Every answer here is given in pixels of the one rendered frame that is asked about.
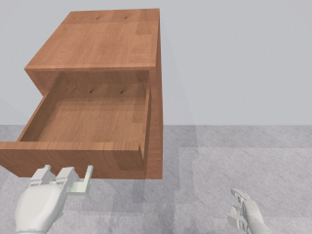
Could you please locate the left robot hand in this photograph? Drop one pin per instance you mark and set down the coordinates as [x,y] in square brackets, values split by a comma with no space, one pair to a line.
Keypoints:
[41,204]

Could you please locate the handle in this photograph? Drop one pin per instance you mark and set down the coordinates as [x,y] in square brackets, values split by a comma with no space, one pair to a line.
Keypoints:
[78,188]

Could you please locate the cabinet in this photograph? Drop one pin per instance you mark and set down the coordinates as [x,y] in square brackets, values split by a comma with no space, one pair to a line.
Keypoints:
[109,40]

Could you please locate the right robot forearm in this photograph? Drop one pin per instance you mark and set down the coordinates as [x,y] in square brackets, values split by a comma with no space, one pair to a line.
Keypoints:
[257,227]

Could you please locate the drawer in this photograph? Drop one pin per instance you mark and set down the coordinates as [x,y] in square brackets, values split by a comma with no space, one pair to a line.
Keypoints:
[98,118]

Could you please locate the right robot hand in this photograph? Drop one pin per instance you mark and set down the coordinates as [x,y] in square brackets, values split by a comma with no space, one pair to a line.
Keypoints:
[241,217]

